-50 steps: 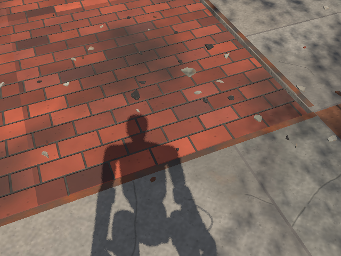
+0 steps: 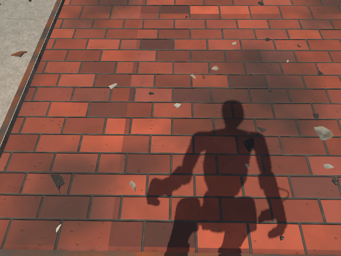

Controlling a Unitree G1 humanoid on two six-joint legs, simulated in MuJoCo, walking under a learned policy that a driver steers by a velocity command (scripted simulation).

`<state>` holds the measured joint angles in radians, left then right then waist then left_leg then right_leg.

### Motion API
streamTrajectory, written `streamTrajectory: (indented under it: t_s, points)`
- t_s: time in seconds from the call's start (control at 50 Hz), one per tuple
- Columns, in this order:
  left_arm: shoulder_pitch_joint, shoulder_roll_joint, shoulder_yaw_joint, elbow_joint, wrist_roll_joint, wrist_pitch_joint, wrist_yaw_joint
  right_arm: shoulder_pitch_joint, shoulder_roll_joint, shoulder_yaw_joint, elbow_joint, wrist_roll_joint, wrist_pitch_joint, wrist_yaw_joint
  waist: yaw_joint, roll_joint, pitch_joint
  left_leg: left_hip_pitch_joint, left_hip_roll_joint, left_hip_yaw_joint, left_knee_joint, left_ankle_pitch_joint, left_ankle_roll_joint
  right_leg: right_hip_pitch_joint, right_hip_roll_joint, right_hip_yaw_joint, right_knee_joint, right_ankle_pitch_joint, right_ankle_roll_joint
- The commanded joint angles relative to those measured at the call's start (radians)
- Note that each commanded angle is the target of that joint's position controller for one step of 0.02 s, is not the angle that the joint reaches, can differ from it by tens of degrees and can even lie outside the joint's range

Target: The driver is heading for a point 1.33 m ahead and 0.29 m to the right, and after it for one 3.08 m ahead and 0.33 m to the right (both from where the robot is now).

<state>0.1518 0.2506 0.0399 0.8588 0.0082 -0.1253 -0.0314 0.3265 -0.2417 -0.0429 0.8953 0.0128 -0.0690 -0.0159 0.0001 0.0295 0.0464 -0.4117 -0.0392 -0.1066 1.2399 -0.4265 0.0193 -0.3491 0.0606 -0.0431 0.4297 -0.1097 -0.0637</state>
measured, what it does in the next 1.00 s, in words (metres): walks ahead, turning right: left foot, then right foot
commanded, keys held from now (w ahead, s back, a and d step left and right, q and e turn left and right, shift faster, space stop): no key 0.20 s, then e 0.10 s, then w+e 0.54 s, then w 0.16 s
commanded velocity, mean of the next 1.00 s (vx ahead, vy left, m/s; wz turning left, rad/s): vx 0.30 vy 0.00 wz -0.28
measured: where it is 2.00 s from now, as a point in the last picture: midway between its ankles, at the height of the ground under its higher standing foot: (234, 161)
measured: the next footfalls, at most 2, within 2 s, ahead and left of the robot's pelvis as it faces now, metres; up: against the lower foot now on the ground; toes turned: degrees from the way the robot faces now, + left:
left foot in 0.26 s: +0.19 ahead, +0.14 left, +0.00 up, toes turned -2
right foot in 0.64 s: +0.19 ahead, -0.13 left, +0.00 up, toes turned -16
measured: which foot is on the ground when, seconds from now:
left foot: up 0.00-0.24, down 0.26-0.64, up 0.66-1.00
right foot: down 0.00-0.30, up 0.32-0.62, down 0.64-1.00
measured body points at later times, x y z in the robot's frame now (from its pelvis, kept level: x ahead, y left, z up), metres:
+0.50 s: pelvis +0.12 +0.01 +0.01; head +0.13 +0.01 +0.46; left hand +0.25 +0.27 -0.12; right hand +0.18 -0.28 -0.11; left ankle +0.15 +0.14 -0.73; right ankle +0.11 -0.11 -0.68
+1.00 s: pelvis +0.28 -0.08 +0.01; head +0.30 -0.12 +0.46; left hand +0.35 +0.17 -0.11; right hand +0.42 -0.39 -0.08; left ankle +0.51 -0.01 -0.69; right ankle +0.15 -0.12 -0.74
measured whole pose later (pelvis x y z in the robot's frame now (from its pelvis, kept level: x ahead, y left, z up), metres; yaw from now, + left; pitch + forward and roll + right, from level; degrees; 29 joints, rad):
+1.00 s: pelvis +0.28 -0.08 +0.01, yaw -22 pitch +3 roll +1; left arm 0.46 0.21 0.05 0.88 -0.02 -0.08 0.02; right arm -0.02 -0.26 -0.07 0.78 0.01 -0.12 0.03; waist 0.07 0.05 0.00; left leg -0.62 0.03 -0.05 0.53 0.16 0.02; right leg -0.02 0.07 0.10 0.28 -0.31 -0.08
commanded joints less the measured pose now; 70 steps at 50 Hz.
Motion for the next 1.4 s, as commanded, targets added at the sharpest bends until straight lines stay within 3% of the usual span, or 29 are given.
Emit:
streamTrajectory:
  t_s: [0.02,0.08,0.14,0.24,0.28,0.3,0.32,0.36,0.4,0.5,0.58,0.62,0.64,0.66,0.68,0.7,0.76,0.9,1.02,1.1,1.16,1.18,1.2,1.22,1.24,1.26,1.28,1.32,1.4]
  points:
    - [0.023,0.05,-0.003,-0.011,0.016,-0.01,-0.004,0.088,-0.048,-0.021,-0.045,-0.01,0.004,-0.009,-0.037,-0.075,-0.109,-0.054,0.102,0.009,-0.088,0.067,-0.019,0.125,-0.271,0.21,-0.174,0.648,-0.194]
    - [0.015,0.1,0.003,0.017,0.02,-0.004,0.012,0.044,-0.007,-0.005,-0.069,-0.015,0.015,-0.018,-0.05,-0.103,-0.128,0.008,0.105,0.04,-0.341,0.164,-0.04,0.083,-0.246,0.115,-0.177,0.758,-0.195]
    - [0.041,0.141,0.013,0.037,0.004,0.02,0.024,-0.032,-0.031,-0.005,-0.08,-0.013,0.029,-0.018,-0.02,-0.11,-0.165,0.078,0.089,0.061,-0.498,0.301,-0.051,0.096,-0.24,0.091,-0.175,0.636,-0.174]
    - [0.052,0.12,0.002,0.065,-0.021,0.051,0.027,-0.11,-0.067,-0.02,-0.092,-0.022,0.038,-0.024,-0.017,-0.1,-0.098,0.176,0.067,0.075,-0.75,0.356,-0.017,0.071,-0.224,0.16,-0.124,0.216,-0.129]
    - [0.103,0.102,-0.005,0.064,-0.018,0.055,0.031,-0.079,-0.148,-0.043,-0.097,-0.034,0.034,-0.039,-0.012,-0.039,-0.108,0.309,0.159,-0.004,-0.809,0.595,0.028,0.015,-0.148,0.173,-0.019,0.039,-0.054]
    - [0.177,0.079,-0.005,0.063,-0.006,0.052,0.029,-0.079,-0.211,-0.061,-0.101,-0.026,0.045,-0.049,0.038,0.097,-0.14,0.422,0.256,-0.066,-0.769,0.7,0.098,-0.102,-0.059,0.11,0.065,-0.201,-0.016]
    - [0.147,0.046,-0.013,0.038,-0.019,0.06,0.041,-0.039,-0.19,-0.064,-0.086,-0.016,0.054,-0.048,0.0,0.198,-0.178,0.417,0.32,-0.145,-0.837,0.471,0.171,-0.162,-0.009,0.024,0.191,-0.338,0.012]
    - [0.025,0.11,0.01,-0.01,-0.037,0.08,0.048,0.028,-0.176,-0.069,-0.085,-0.02,0.042,-0.048,-0.088,0.198,-0.14,0.401,0.429,-0.334,-0.99,0.064,0.241,-0.325,-0.039,0.037,0.541,-0.491,0.025]
    - [0.065,0.119,0.031,-0.014,-0.038,0.104,0.043,-0.076,-0.155,-0.061,-0.105,-0.009,0.013,-0.047,-0.018,0.147,-0.088,0.286,0.419,-0.296,-1.051,-0.134,0.209,-0.344,-0.116,0.103,0.665,-0.412,0.024]
    - [0.073,0.044,0.024,-0.02,-0.02,0.104,0.026,-0.17,-0.168,-0.073,-0.096,-0.001,-0.012,-0.03,0.017,0.117,-0.073,0.123,0.301,0.028,-1.086,0.062,0.126,-0.118,-0.129,0.011,0.416,-0.227,0.028]
    - [0.085,0.068,0.032,-0.03,-0.024,0.104,0.006,-0.168,-0.2,-0.087,-0.079,0.017,-0.006,-0.013,0.031,0.1,-0.089,0.108,0.32,0.083,-1.015,-0.041,0.121,0.024,-0.101,-0.056,0.222,-0.172,0.008]
    - [0.196,0.082,0.047,0.017,-0.024,0.109,0.008,-0.179,-0.161,-0.076,-0.079,0.013,0.004,-0.008,0.072,0.038,-0.088,0.012,0.286,0.14,-0.879,-0.155,0.084,0.17,-0.049,-0.104,0.171,-0.199,-0.017]
    - [0.28,0.115,0.065,0.045,-0.028,0.109,0.015,-0.184,-0.107,-0.06,-0.084,-0.002,0.01,-0.003,0.096,-0.072,-0.075,-0.074,0.231,0.208,-0.664,-0.164,0.043,0.252,-0.076,-0.013,0.096,-0.286,-0.056]
    - [0.355,0.226,0.086,0.034,-0.023,0.102,0.026,-0.214,-0.025,-0.034,-0.115,-0.027,0.005,0.006,0.103,-0.365,-0.04,-0.31,0.125,0.27,-0.197,-0.156,-0.032,0.326,-0.308,0.405,-0.076,-0.4,-0.154]
    - [0.361,0.274,0.084,-0.001,-0.009,0.071,0.009,-0.27,-0.054,-0.039,-0.177,-0.002,-0.023,0.006,0.105,-0.38,-0.039,-0.538,0.027,0.104,-0.056,-0.148,-0.011,0.374,-0.424,0.832,-0.296,-0.668,-0.301]
    - [0.314,0.22,0.069,-0.017,-0.005,0.047,0.004,-0.309,-0.123,-0.049,-0.182,0.028,-0.05,0.01,0.093,-0.248,0.018,-0.615,0.092,0.036,-0.007,-0.053,0.024,0.363,-0.438,0.815,-0.307,-0.643,-0.286]
    - [0.201,0.149,0.046,-0.067,-0.023,0.038,0.013,-0.253,-0.152,-0.062,-0.134,-0.026,-0.07,0.004,0.02,-0.108,-0.021,-0.466,0.145,0.025,-0.181,0.196,0.027,0.294,-0.319,0.517,-0.231,-0.245,-0.182]
    - [0.313,0.128,0.046,-0.037,-0.023,0.043,0.059,-0.397,-0.054,-0.034,-0.166,-0.013,-0.064,0.034,0.049,-0.132,-0.046,-0.236,0.051,0.086,-0.617,0.543,-0.021,0.269,-0.202,0.253,-0.226,0.179,-0.124]
    - [0.379,0.112,0.053,0.008,-0.031,0.046,0.066,-0.535,-0.055,-0.017,-0.23,-0.003,-0.074,0.07,0.103,-0.107,0.042,-0.269,0.072,0.054,-0.806,0.645,0.015,0.357,-0.243,0.285,-0.174,0.079,-0.113]
    - [0.367,0.133,0.069,0.016,-0.029,0.06,0.068,-0.498,-0.093,-0.023,-0.235,0.007,-0.073,0.074,0.085,-0.115,0.053,-0.185,0.066,0.065,-0.829,0.522,0.04,0.4,-0.271,0.298,-0.081,0.246,-0.102]
    - [0.317,0.161,0.071,-0.001,-0.019,0.069,0.05,-0.223,-0.168,-0.058,-0.17,-0.003,-0.076,0.054,-0.054,-0.12,-0.137,0.214,0.031,0.119,-0.811,0.49,0.114,0.366,-0.198,0.254,0.259,0.642,-0.058]
    - [0.288,0.119,0.054,-0.032,-0.001,0.063,0.043,-0.012,-0.209,-0.063,-0.129,-0.02,-0.075,0.048,-0.13,-0.045,-0.297,0.573,0.184,-0.04,-0.705,0.585,0.173,0.124,-0.136,0.237,0.556,0.384,-0.033]
    - [0.483,-0.018,0.017,0.012,0.007,0.047,0.035,0.06,-0.246,-0.066,-0.098,-0.025,-0.062,0.051,-0.038,0.285,-0.432,0.912,0.399,-0.371,-0.618,0.755,0.301,-0.217,0.036,0.205,0.93,-0.547,0.031]
    - [0.504,0.044,0.018,0.016,-0.052,0.03,0.036,0.167,-0.225,-0.07,-0.053,0.006,-0.053,0.065,-0.101,0.283,-0.499,0.973,0.466,-0.661,-0.821,0.387,0.375,-0.39,0.041,0.269,1.064,-0.534,0.042]
    - [0.328,0.12,0.035,-0.022,-0.07,0.022,0.044,0.083,-0.169,-0.059,-0.064,0.012,-0.048,0.058,-0.113,0.123,-0.303,0.828,0.416,-0.539,-0.884,0.293,0.316,-0.468,-0.031,0.227,1.072,-0.449,0.04]
    - [0.194,0.151,0.039,-0.063,-0.058,0.018,0.051,-0.044,-0.137,-0.044,-0.09,0.006,-0.046,0.055,-0.086,-0.01,-0.154,0.606,0.369,-0.401,-0.924,0.384,0.263,-0.443,-0.081,0.17,1.009,-0.331,0.036]
    - [0.158,0.139,0.044,-0.068,-0.037,0.021,0.055,-0.106,-0.126,-0.033,-0.103,-0.012,-0.049,0.056,-0.043,-0.055,-0.092,0.445,0.341,-0.325,-0.947,0.523,0.254,-0.385,-0.115,0.156,0.959,-0.27,0.042]
    - [0.188,0.092,0.043,-0.079,-0.017,0.033,0.05,-0.122,-0.1,-0.024,-0.086,-0.029,-0.054,0.058,0.016,0.012,-0.094,0.33,0.277,-0.218,-0.978,0.653,0.236,-0.297,-0.166,0.149,0.859,-0.219,0.039]
    - [0.12,0.056,0.035,-0.122,-0.012,0.039,0.045,-0.066,-0.127,-0.027,-0.041,-0.013,-0.058,0.044,0.023,0.031,-0.063,0.273,0.245,-0.09,-1.036,0.788,0.227,-0.365,-0.203,0.11,0.705,-0.085,0.05]
Over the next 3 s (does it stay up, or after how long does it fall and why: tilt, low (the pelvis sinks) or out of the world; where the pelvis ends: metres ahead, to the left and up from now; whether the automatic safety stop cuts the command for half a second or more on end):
stays up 1.42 -0.29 -0.02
